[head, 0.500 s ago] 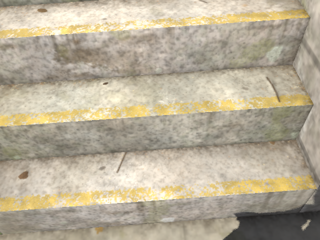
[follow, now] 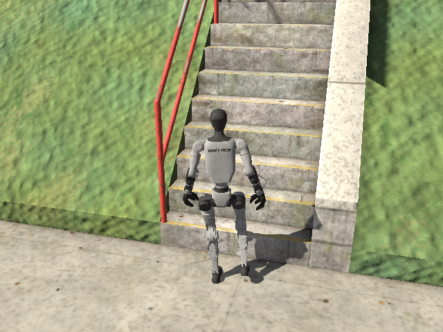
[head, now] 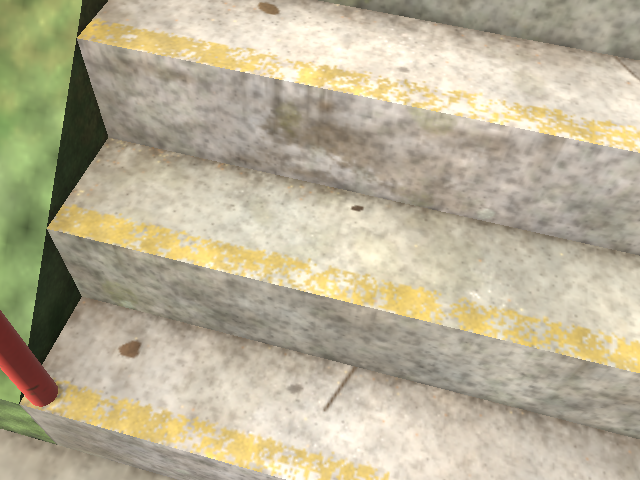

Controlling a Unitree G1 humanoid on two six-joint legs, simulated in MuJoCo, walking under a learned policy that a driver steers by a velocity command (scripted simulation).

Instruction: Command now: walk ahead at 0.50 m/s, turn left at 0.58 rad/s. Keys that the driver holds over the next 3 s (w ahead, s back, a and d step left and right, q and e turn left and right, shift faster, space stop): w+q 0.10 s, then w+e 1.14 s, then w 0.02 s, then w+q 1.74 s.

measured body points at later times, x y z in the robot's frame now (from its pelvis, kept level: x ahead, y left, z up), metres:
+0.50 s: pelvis +0.13 -0.02 +0.00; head +0.14 -0.04 +0.45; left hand +0.16 +0.24 -0.13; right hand +0.29 -0.24 -0.12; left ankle +0.09 +0.11 -0.64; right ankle +0.13 -0.10 -0.74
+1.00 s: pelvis +0.18 -0.02 +0.00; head +0.21 +0.00 +0.45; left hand +0.47 +0.10 -0.08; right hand +0.07 -0.25 -0.12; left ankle +0.17 +0.10 -0.74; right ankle +0.14 -0.15 -0.41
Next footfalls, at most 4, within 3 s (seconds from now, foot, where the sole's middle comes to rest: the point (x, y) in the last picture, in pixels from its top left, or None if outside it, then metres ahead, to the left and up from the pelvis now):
0.28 right None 0.17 -0.10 -0.78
0.68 left None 0.21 0.09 -0.78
1.24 right None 0.35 -0.30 -0.56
1.78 left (489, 291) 0.61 -0.26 -0.35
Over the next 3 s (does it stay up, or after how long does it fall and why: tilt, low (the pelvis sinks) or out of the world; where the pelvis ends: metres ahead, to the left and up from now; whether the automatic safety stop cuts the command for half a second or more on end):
stays up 0.72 -0.59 0.63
